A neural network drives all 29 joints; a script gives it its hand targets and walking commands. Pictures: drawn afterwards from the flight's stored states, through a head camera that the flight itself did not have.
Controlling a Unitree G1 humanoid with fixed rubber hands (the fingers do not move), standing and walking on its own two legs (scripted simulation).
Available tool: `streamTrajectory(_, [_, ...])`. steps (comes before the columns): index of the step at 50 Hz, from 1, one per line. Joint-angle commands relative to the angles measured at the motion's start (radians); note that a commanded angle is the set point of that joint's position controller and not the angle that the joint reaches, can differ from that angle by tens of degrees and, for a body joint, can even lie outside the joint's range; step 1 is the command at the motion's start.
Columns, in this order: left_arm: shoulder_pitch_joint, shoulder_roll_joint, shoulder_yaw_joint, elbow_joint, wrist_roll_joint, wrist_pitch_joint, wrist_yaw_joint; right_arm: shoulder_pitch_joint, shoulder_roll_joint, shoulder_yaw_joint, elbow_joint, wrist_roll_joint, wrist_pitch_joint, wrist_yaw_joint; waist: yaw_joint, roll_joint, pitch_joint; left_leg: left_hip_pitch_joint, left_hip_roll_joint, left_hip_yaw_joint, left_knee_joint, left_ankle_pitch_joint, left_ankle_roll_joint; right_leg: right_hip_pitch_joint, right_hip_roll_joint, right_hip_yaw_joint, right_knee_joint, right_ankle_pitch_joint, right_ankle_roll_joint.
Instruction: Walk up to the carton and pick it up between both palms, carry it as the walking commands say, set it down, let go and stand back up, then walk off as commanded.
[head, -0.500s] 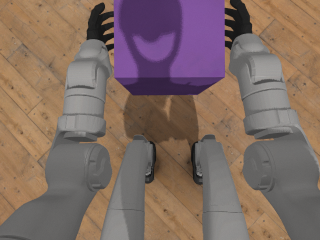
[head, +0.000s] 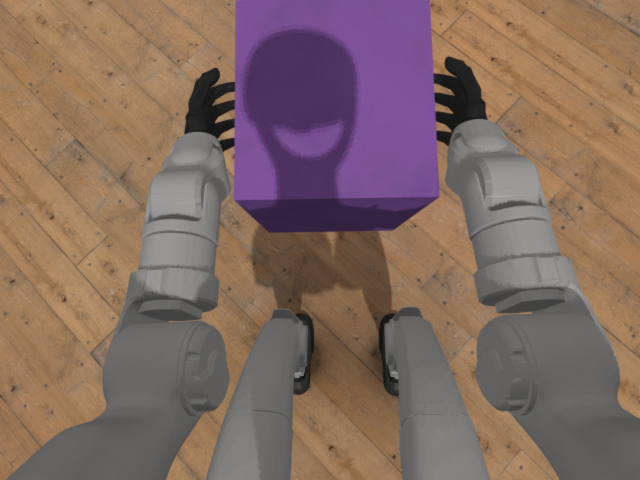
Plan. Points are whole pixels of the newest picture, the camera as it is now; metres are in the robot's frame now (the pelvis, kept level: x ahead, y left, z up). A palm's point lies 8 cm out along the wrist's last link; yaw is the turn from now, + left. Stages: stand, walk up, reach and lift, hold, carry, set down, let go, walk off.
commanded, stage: reach and lift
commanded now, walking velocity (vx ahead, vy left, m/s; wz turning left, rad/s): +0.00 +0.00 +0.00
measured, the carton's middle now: (331, 140) +0.51 +0.02 -0.10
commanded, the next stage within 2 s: none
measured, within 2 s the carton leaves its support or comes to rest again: neither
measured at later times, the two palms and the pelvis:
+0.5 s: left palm (173, 113) +0.45 +0.15 +0.08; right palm (526, 101) +0.45 -0.14 +0.09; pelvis +0.05 +0.00 +0.05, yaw +0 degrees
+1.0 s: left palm (140, 110) +0.42 +0.15 +0.14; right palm (571, 97) +0.42 -0.14 +0.14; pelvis +0.10 +0.00 +0.08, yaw -1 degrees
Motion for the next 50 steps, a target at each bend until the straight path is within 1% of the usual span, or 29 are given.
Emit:
streamTrajectory(1, [-0.711, -1.254, -0.553, -0.145, -0.179, -0.05, -0.407, -0.73, 1.3, 0.52, -0.281, 0.152, -0.064, 0.401, 0.092, -0.041, -2.254, 0.488, -0.094, -0.064, -0.213, 0.077, -0.003, 0.643, 0.127, 0.047, -0.237, 0.087, -0.001])
streamTrajectory(4, [-0.687, -1.255, -0.562, -0.161, -0.179, -0.048, -0.406, -0.704, 1.298, 0.529, -0.292, 0.153, -0.062, 0.404, 0.089, -0.038, -2.257, 0.53, -0.091, -0.065, -0.24, 0.114, -0.004, 0.673, 0.125, 0.047, -0.263, 0.127, 0.001])
streamTrajectory(5, [-0.673, -1.25, -0.553, -0.144, -0.169, -0.047, -0.407, -0.678, 1.298, 0.519, -0.264, 0.143, -0.057, 0.404, 0.091, -0.032, -2.21, 0.515, -0.09, -0.061, -0.252, 0.1, -0.003, 0.665, 0.122, 0.048, -0.276, 0.116, 0.001])
streamTrajectory(6, [-0.656, -1.261, -0.561, -0.162, -0.175, -0.045, -0.406, -0.677, 1.299, 0.53, -0.298, 0.152, -0.058, 0.403, 0.091, -0.039, -2.232, 0.555, -0.09, -0.064, -0.263, 0.137, -0.001, 0.687, 0.123, 0.043, -0.283, 0.15, 0.002])
streamTrajectory(10, [-0.619, -1.256, -0.568, -0.175, -0.166, -0.037, -0.405, -0.636, 1.294, 0.535, -0.3, 0.147, -0.046, 0.406, 0.092, -0.04, -2.179, 0.581, -0.086, -0.062, -0.303, 0.157, -0.002, 0.715, 0.119, 0.046, -0.325, 0.173, 0.002])
streamTrajectory(13, [-0.599, -1.262, -0.569, -0.178, -0.161, -0.029, -0.405, -0.609, 1.297, 0.525, -0.288, 0.138, -0.037, 0.411, 0.086, -0.048, -2.093, 0.599, -0.082, -0.064, -0.343, 0.147, -0.002, 0.715, 0.119, 0.038, -0.36, 0.168, 0.002])
streamTrajectory(14, [-0.59, -1.269, -0.565, -0.166, -0.157, -0.025, -0.406, -0.591, 1.293, 0.509, -0.267, 0.131, -0.035, 0.413, 0.081, -0.039, -2.052, 0.602, -0.078, -0.064, -0.356, 0.138, -0.004, 0.707, 0.117, 0.037, -0.375, 0.16, 0.0])
streamTrajectory(16, [-0.558, -1.266, -0.523, -0.122, -0.126, -0.019, -0.407, -0.546, 1.299, 0.469, -0.2, 0.109, -0.027, 0.418, 0.094, -0.036, -1.897, 0.568, -0.075, -0.059, -0.386, 0.111, 0.001, 0.664, 0.109, 0.033, -0.401, 0.128, -0.004])
streamTrajectory(17, [-0.554, -1.275, -0.523, -0.129, -0.125, -0.017, -0.409, -0.528, 1.299, 0.457, -0.196, 0.099, -0.025, 0.423, 0.083, -0.042, -1.858, 0.584, -0.072, -0.062, -0.402, 0.103, 0.001, 0.661, 0.108, 0.027, -0.415, 0.123, -0.005])
streamTrajectory(19, [-0.517, -1.273, -0.451, -0.05, -0.081, -0.01, -0.414, -0.46, 1.293, 0.374, -0.07, 0.06, -0.018, 0.437, 0.08, -0.036, -1.604, 0.532, -0.061, -0.064, -0.435, 0.024, 0.005, 0.559, 0.101, 0.015, -0.445, 0.042, -0.013])
streamTrajectory(20, [-0.503, -1.286, -0.438, -0.062, -0.076, -0.009, -0.413, -0.437, 1.296, 0.363, -0.076, 0.055, -0.018, 0.442, 0.079, -0.034, -1.556, 0.56, -0.061, -0.065, -0.452, 0.024, 0.006, 0.567, 0.1, 0.009, -0.46, 0.039, -0.016])
streamTrajectory(21, [-0.456, -1.282, -0.387, 0.007, -0.047, 0.001, -0.414, -0.402, 1.278, 0.302, -0.009, 0.027, -0.015, 0.447, 0.07, -0.032, -1.404, 0.533, -0.051, -0.067, -0.462, -0.014, 0.009, 0.504, 0.095, -0.001, -0.473, 0.001, -0.021])
streamTrajectory(22, [-0.415, -1.288, -0.357, 0.034, -0.028, 0.005, -0.412, -0.355, 1.288, 0.281, 0.015, 0.014, -0.011, 0.452, 0.079, -0.034, -1.318, 0.539, -0.049, -0.068, -0.474, -0.027, 0.012, 0.494, 0.093, -0.005, -0.484, -0.013, -0.022])
streamTrajectory(23, [-0.356, -1.278, -0.302, 0.097, 0.002, 0.015, -0.413, -0.301, 1.279, 0.239, 0.068, -0.017, -0.004, 0.454, 0.08, -0.039, -1.201, 0.507, -0.045, -0.062, -0.484, -0.06, 0.013, 0.47, 0.09, -0.004, -0.501, -0.048, -0.026])
streamTrajectory(24, [-0.305, -1.295, -0.287, 0.123, 0.019, 0.02, -0.416, -0.266, 1.288, 0.235, 0.061, -0.029, 0.001, 0.455, 0.077, -0.048, -1.174, 0.535, -0.047, -0.059, -0.497, -0.073, 0.013, 0.501, 0.095, -0.004, -0.52, -0.06, -0.024])
streamTrajectory(26, [-0.3, -1.282, -0.255, 0.156, 0.038, 0.027, -0.421, -0.26, 1.277, 0.217, 0.075, -0.047, 0.009, 0.46, 0.081, -0.045, -1.095, 0.53, -0.049, -0.05, -0.52, -0.125, 0.012, 0.528, 0.093, 0.01, -0.551, -0.119, -0.025])
streamTrajectory(27, [-0.29, -1.283, -0.254, 0.152, 0.038, 0.03, -0.421, -0.259, 1.283, 0.224, 0.065, -0.046, 0.013, 0.461, 0.081, -0.06, -1.075, 0.55, -0.048, -0.052, -0.529, -0.119, 0.015, 0.539, 0.096, 0.01, -0.559, -0.116, -0.023])
streamTrajectory(28, [-0.288, -1.297, -0.265, 0.143, 0.03, 0.032, -0.422, -0.266, 1.287, 0.237, 0.046, -0.04, 0.013, 0.461, 0.079, -0.055, -1.078, 0.576, -0.048, -0.051, -0.532, -0.091, 0.014, 0.554, 0.098, 0.012, -0.564, -0.095, -0.024])
streamTrajectory(30, [-0.236, -1.304, -0.293, 0.106, 0.014, 0.047, -0.42, -0.232, 1.29, 0.27, -0.003, -0.017, 0.023, 0.459, 0.079, -0.051, -1.099, 0.634, -0.051, -0.048, -0.542, 0.021, 0.011, 0.602, 0.107, 0.006, -0.575, 0.007, -0.021])
streamTrajectory(32, [-0.159, -1.29, -0.326, 0.056, -0.001, 0.065, -0.416, -0.163, 1.294, 0.313, -0.063, 0.004, 0.039, 0.448, 0.09, -0.054, -1.125, 0.671, -0.058, -0.041, -0.545, 0.166, 0.008, 0.672, 0.11, 0.015, -0.585, 0.155, -0.022])
streamTrajectory(33, [-0.127, -1.286, -0.355, 0.023, -0.016, 0.075, -0.416, -0.138, 1.297, 0.341, -0.105, 0.024, 0.046, 0.443, 0.088, -0.051, -1.141, 0.686, -0.061, -0.04, -0.548, 0.24, 0.008, 0.703, 0.11, 0.017, -0.586, 0.233, -0.02])
streamTrajectory(35, [-0.067, -1.281, -0.416, -0.04, -0.045, 0.098, -0.414, -0.07, 1.29, 0.391, -0.17, 0.047, 0.067, 0.431, 0.078, -0.048, -1.158, 0.718, -0.06, -0.049, -0.559, 0.335, 0.002, 0.765, 0.109, 0.025, -0.597, 0.352, -0.021])
streamTrajectory(37, [-0.028, -1.282, -0.469, -0.094, -0.066, 0.118, -0.41, -0.025, 1.286, 0.454, -0.232, 0.067, 0.089, 0.426, 0.075, -0.047, -1.151, 0.742, -0.061, -0.056, -0.569, 0.38, -0.003, 0.797, 0.105, 0.028, -0.611, 0.414, -0.02])
streamTrajectory(38, [-0.017, -1.288, -0.51, -0.146, -0.085, 0.122, -0.406, -0.002, 1.288, 0.488, -0.27, 0.078, 0.098, 0.425, 0.065, -0.049, -1.16, 0.767, -0.06, -0.062, -0.574, 0.404, -0.004, 0.815, 0.107, 0.028, -0.615, 0.436, -0.02])
streamTrajectory(43, [-0.017, -1.294, -0.617, -0.289, -0.109, 0.161, -0.385, 0.042, 1.276, 0.571, -0.357, 0.102, 0.147, 0.435, 0.055, -0.02, -1.096, 0.82, -0.055, -0.074, -0.594, 0.358, -0.012, 0.803, 0.107, 0.023, -0.651, 0.336, -0.029])
streamTrajectory(46, [0.008, -1.292, -0.618, -0.262, -0.101, 0.189, -0.381, 0.046, 1.249, 0.566, -0.357, 0.094, 0.173, 0.439, 0.046, -0.028, -1.012, 0.81, -0.052, -0.077, -0.609, 0.265, -0.009, 0.773, 0.106, 0.012, -0.667, 0.231, -0.027])
streamTrajectory(47, [0.011, -1.283, -0.607, -0.248, -0.092, 0.194, -0.38, 0.039, 1.252, 0.559, -0.346, 0.091, 0.179, 0.44, 0.052, -0.034, -0.988, 0.8, -0.053, -0.076, -0.612, 0.226, -0.007, 0.766, 0.105, 0.009, -0.669, 0.194, -0.026])
streamTrajectory(48, [-0.002, -1.277, -0.599, -0.238, -0.089, 0.198, -0.38, 0.048, 1.244, 0.534, -0.312, 0.079, 0.186, 0.442, 0.04, -0.027, -0.95, 0.784, -0.052, -0.072, -0.616, 0.195, -0.007, 0.746, 0.103, 0.006, -0.671, 0.168, -0.026])
streamTrajectory(50, [-0.035, -1.27, -0.585, -0.208, -0.082, 0.201, -0.383, 0.03, 1.244, 0.504, -0.271, 0.065, 0.191, 0.443, 0.033, -0.021, -0.906, 0.747, -0.053, -0.067, -0.623, 0.12, -0.004, 0.728, 0.1, 0.001, -0.672, 0.103, -0.026])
